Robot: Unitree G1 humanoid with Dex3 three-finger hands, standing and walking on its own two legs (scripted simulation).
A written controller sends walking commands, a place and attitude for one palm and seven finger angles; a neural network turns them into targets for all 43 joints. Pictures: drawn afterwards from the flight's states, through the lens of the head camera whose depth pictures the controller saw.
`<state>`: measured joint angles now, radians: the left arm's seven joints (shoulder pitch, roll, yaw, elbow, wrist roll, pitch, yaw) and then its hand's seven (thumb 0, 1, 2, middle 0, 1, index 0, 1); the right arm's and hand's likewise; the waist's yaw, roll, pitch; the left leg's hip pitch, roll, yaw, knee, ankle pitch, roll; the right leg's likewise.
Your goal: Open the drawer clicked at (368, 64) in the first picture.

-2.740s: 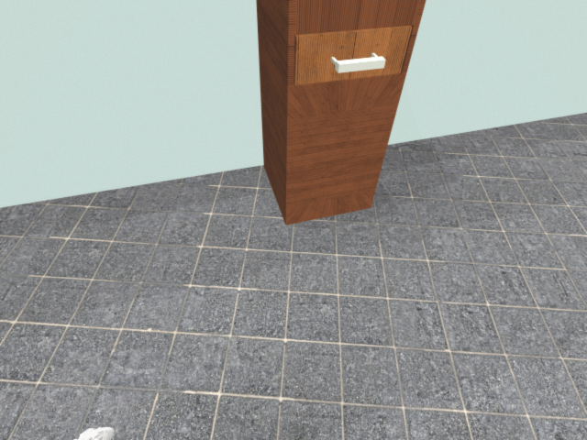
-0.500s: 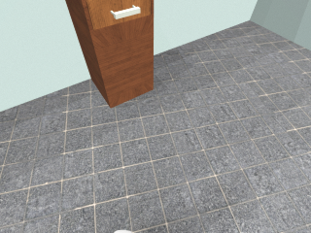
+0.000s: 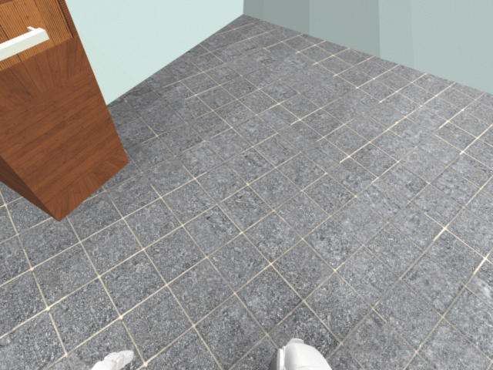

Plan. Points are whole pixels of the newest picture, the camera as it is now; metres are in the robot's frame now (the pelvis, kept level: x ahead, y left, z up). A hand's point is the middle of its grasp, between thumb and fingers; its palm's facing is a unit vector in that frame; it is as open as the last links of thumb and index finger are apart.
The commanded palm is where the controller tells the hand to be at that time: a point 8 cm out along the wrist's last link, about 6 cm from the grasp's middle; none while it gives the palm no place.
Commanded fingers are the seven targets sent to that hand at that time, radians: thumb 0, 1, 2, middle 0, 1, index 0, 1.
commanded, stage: walk to a spot facing it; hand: left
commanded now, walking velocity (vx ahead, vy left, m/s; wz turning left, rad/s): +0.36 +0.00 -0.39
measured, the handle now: (15, 41) +0.96 +0.69 +0.00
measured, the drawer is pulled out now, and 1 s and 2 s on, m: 0.00 0.00 0.00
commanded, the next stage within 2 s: turn to face it in 1.34 s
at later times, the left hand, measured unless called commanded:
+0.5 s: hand (165, 316) +0.24 +0.16 -0.18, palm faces -0.05 -0.98 -0.18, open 7.3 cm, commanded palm none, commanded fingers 0.00 0.90 0.90 -0.20 -0.30 -0.20 -0.30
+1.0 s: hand (219, 190) +0.56 +0.07 -0.18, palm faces -0.30 -0.93 -0.19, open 7.3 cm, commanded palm none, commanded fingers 0.00 0.90 0.90 -0.20 -0.30 -0.20 -0.30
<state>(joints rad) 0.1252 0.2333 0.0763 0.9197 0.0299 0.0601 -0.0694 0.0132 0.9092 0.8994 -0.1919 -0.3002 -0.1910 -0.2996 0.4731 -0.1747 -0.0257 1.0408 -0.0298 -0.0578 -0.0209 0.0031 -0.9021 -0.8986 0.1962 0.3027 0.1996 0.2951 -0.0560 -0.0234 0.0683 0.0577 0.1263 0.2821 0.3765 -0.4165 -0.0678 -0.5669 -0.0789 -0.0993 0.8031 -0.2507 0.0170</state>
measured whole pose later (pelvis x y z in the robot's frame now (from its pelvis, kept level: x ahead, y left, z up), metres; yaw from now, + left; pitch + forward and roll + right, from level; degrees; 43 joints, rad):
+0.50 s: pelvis +0.21 -0.03 +0.00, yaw -8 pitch +0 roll -3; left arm 0.32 0.21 0.06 1.04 0.02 -0.05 0.00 0.00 0.92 0.90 -0.20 -0.30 -0.20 -0.30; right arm 0.18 -0.16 -0.05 0.96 -0.02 -0.04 0.03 0.00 -0.91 -0.90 0.19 0.30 0.20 0.29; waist 0.03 -0.01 0.00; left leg -0.42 0.12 0.11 0.63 -0.22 -0.04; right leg -0.10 0.06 -0.05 0.45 -0.35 -0.03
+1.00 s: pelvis +0.43 -0.09 -0.01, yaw -17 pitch +0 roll +0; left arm 0.16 0.19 0.07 1.04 0.03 -0.01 -0.03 0.02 0.92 0.90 -0.19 -0.30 -0.19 -0.30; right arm 0.49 -0.12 -0.04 1.17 -0.02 -0.06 -0.02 0.00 -0.91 -0.90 0.19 0.30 0.20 0.29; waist -0.05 0.00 0.08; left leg 0.09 0.12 0.30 0.43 -0.47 -0.07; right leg -0.47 -0.05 -0.17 0.61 -0.19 -0.04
